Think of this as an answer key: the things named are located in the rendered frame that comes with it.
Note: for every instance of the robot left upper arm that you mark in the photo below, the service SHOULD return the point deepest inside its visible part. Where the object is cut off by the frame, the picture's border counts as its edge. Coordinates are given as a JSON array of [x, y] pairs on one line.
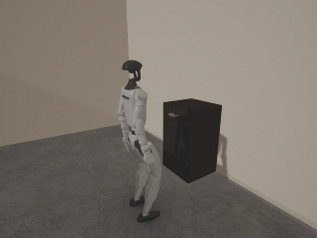
[[121, 109]]

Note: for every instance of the robot left foot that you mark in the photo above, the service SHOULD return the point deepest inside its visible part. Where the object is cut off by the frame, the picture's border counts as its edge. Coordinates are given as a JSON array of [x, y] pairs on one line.
[[134, 202]]

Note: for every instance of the drawer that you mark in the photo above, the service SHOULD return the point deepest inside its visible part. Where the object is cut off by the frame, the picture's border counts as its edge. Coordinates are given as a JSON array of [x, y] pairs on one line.
[[183, 115]]

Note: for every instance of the right robot thigh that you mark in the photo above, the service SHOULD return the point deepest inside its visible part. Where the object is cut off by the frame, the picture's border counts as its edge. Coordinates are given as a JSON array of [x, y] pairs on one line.
[[156, 173]]

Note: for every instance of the cabinet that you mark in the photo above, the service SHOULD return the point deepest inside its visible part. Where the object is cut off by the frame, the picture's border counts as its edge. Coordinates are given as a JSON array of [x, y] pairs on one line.
[[191, 151]]

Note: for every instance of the right robot hand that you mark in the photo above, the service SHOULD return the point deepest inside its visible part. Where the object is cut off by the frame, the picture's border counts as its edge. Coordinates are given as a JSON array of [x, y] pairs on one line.
[[150, 159]]

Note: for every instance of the handle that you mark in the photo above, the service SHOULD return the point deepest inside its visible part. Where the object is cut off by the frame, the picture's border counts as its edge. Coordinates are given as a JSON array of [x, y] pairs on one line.
[[172, 114]]

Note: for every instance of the left robot hand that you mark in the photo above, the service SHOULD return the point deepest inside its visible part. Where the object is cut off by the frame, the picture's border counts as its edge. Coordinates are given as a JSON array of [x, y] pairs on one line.
[[125, 141]]

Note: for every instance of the robot right forearm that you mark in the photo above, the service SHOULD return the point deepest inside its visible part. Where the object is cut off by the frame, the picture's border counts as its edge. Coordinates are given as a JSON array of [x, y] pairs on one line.
[[140, 132]]

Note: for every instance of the robot left forearm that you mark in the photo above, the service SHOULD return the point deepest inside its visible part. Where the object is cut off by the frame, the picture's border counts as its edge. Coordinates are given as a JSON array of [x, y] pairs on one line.
[[124, 126]]

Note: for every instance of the robot right upper arm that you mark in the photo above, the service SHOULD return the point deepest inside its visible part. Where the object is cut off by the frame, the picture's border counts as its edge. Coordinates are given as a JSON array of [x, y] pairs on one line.
[[141, 98]]

